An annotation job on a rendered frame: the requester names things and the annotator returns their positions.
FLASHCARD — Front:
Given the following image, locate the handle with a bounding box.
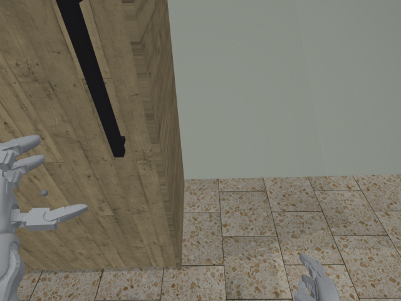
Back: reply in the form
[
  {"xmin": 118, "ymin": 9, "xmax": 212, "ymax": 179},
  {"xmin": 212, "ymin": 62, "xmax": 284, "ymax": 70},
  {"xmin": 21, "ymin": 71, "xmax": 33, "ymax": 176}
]
[{"xmin": 56, "ymin": 0, "xmax": 126, "ymax": 157}]

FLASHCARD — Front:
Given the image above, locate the left robot forearm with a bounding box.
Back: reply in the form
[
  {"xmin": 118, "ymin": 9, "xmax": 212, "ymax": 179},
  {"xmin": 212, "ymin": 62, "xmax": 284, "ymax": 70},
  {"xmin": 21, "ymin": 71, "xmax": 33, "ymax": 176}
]
[{"xmin": 0, "ymin": 233, "xmax": 25, "ymax": 301}]

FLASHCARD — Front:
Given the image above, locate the robot right hand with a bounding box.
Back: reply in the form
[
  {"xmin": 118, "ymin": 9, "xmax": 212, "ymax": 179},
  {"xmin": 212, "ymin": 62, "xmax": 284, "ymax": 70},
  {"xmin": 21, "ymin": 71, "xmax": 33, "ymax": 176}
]
[{"xmin": 294, "ymin": 253, "xmax": 341, "ymax": 301}]

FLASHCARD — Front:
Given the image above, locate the robot left hand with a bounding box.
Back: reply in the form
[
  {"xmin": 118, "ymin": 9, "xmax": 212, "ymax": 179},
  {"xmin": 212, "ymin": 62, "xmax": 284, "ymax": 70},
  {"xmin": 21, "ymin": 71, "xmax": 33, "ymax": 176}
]
[{"xmin": 0, "ymin": 135, "xmax": 88, "ymax": 234}]

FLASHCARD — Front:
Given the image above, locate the wardrobe door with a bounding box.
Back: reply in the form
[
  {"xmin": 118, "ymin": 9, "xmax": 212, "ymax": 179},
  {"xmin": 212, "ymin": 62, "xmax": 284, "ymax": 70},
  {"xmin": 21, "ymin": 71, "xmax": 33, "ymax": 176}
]
[{"xmin": 0, "ymin": 0, "xmax": 176, "ymax": 271}]

